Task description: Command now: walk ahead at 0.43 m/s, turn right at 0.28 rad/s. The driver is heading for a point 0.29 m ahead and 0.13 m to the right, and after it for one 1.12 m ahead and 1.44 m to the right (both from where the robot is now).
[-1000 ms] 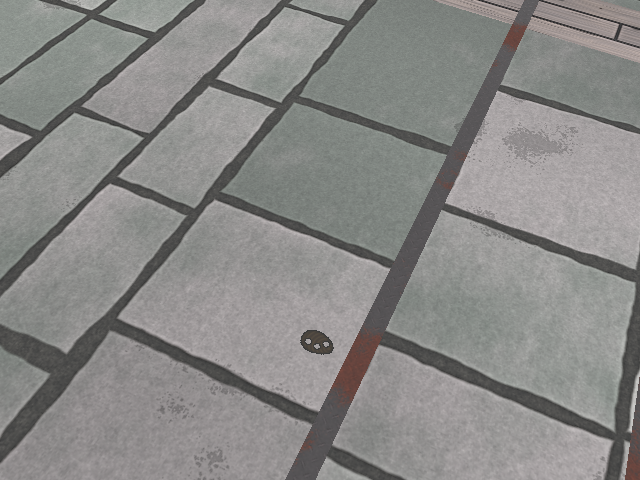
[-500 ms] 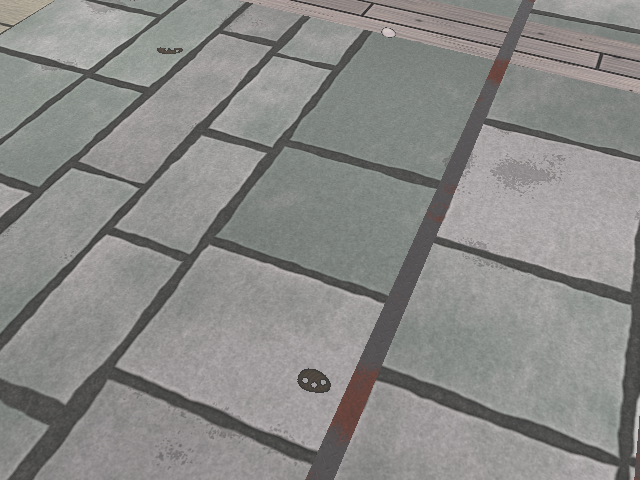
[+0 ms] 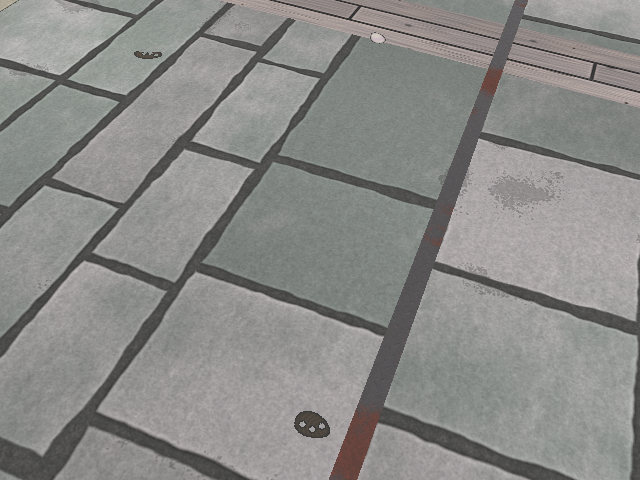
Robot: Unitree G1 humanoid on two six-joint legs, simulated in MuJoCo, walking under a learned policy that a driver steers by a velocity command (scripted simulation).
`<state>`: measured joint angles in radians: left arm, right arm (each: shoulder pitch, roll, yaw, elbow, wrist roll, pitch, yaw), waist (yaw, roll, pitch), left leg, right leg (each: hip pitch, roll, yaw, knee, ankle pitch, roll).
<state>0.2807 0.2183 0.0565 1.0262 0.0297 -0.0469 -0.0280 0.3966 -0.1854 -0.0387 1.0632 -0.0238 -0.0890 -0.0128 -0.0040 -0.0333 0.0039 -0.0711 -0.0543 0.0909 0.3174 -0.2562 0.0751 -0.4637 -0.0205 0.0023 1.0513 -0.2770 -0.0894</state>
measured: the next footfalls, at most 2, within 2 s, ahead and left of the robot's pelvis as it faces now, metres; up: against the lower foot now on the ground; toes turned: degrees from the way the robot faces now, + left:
right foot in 0.30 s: +0.32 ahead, -0.09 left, +0.00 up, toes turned -14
left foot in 0.94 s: +0.42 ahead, +0.06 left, +0.00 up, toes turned -37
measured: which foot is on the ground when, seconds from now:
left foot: down 0.00-0.30, up 0.32-0.92, down 0.94-1.00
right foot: up 0.00-0.28, down 0.30-0.94, up 0.96-1.00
